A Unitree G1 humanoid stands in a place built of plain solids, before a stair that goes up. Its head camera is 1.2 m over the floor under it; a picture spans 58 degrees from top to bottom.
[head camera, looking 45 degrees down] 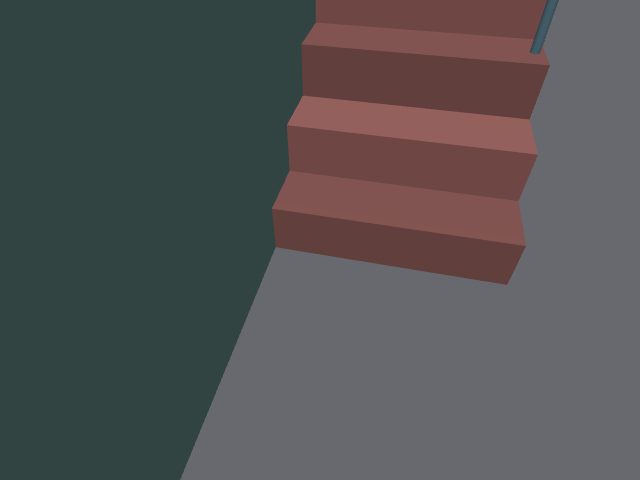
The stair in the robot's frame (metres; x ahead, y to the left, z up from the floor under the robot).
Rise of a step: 0.20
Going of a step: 0.24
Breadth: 0.86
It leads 13 degrees to the right of straight ahead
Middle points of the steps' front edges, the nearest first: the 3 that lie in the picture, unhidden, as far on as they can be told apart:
1.07 -0.25 0.20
1.30 -0.30 0.39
1.53 -0.35 0.59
